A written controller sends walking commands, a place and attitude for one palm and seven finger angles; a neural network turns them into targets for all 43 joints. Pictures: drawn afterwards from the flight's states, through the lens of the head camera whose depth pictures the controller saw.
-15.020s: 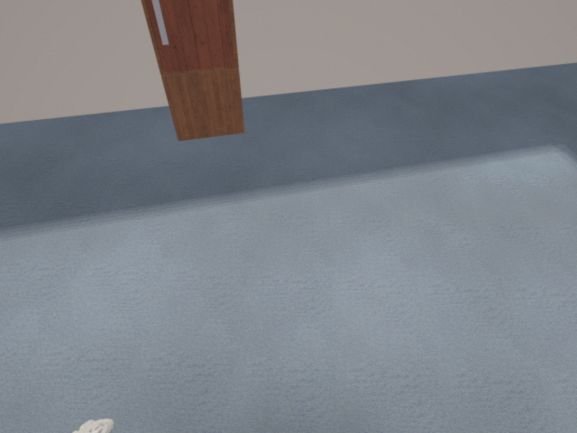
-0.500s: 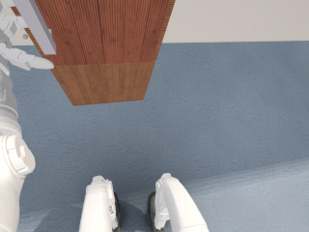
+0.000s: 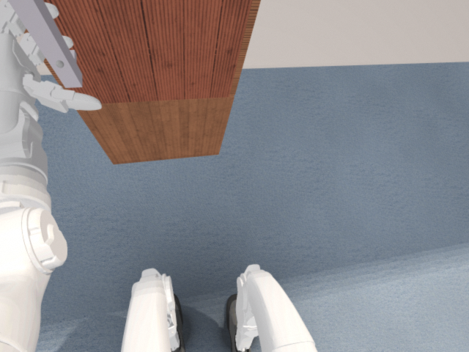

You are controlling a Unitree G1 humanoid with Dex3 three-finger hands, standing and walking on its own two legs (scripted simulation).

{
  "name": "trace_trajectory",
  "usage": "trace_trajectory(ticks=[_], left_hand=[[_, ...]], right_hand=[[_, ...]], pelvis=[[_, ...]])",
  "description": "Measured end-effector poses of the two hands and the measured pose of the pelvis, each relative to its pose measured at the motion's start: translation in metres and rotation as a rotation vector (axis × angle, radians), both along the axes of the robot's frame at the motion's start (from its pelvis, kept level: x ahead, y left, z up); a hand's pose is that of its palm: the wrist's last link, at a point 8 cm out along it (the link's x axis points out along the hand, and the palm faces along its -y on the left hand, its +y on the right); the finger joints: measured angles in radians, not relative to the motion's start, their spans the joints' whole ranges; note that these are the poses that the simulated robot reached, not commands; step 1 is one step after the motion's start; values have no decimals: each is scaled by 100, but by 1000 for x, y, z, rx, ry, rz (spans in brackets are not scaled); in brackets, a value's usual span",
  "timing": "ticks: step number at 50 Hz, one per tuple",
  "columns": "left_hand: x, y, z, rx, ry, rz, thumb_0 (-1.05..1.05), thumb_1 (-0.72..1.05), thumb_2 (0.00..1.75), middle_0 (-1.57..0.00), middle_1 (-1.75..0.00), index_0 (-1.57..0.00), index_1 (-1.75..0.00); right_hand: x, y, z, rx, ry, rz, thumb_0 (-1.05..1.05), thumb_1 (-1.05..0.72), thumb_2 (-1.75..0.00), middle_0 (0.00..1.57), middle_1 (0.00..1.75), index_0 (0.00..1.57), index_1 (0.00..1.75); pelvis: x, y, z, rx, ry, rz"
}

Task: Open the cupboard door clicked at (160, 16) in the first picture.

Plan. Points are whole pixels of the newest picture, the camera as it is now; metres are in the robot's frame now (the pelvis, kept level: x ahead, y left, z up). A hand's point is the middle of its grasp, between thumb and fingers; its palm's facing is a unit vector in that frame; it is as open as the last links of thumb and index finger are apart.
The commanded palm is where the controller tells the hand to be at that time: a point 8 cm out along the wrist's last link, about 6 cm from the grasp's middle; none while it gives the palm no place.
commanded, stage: slide the fingers in behind the handle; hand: left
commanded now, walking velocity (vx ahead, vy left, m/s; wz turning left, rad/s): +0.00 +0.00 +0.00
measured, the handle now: (50, 28) +0.60 +0.23 +0.05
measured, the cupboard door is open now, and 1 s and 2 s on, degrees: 0 0 22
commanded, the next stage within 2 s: close the thumb around the handle in 0.52 s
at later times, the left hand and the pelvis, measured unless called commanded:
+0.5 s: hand (68, 61) +0.55 +0.21 +0.05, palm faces +0.09 -1.00 -0.03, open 14.0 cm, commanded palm +0.53 +0.22 +0.04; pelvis +0.00 +0.00 +0.00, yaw +0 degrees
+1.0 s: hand (70, 60) +0.55 +0.21 +0.04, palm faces +0.09 -1.00 -0.02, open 10.0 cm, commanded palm +0.53 +0.23 +0.04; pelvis +0.00 +0.00 +0.00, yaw +0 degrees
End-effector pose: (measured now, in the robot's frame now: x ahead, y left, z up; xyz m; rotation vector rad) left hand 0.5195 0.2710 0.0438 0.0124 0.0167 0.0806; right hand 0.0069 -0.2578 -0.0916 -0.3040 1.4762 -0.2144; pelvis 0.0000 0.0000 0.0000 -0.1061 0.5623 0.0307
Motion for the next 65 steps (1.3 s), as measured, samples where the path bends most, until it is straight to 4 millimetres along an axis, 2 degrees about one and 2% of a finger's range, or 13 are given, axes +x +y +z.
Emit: trace_trajectory(ticks=[10,23,36,44,60,65], left_hand=[[9,-13,0,-1,-14,-3,-1,-49,30,-30,-120,-30,-120],[4,-11,2,11,-11,9,-1,-49,30,-30,-120,-30,-120],[4,-14,3,12,-16,11,-1,-46,32,-30,-120,-29,-120],[4,-13,2,11,-18,11,-1,-20,43,-32,-123,-31,-123],[8,-12,0,10,-9,8,0,64,79,-38,-132,-37,-132],[8,-14,0,3,-11,16,1,67,81,-38,-134,-36,-134]], right_hand=[[-3,-1,1,-10,-4,-9,1,-91,-90,20,30,21,30],[-8,6,0,19,17,-20,1,-91,-90,20,30,21,30],[-2,1,1,2,4,-7,1,-91,-90,20,30,21,30],[-2,0,1,0,8,-9,1,-91,-90,20,30,21,30],[-3,3,0,9,16,-15,1,-91,-90,20,30,21,30],[-3,3,-1,9,22,-13,1,-91,-90,20,30,21,30]], pelvis=[[1,1,-2,-2,6,-3],[2,3,2,5,1,-4],[1,3,1,3,0,1],[1,3,1,3,2,0],[3,3,1,3,6,-2],[4,3,0,4,8,-1]])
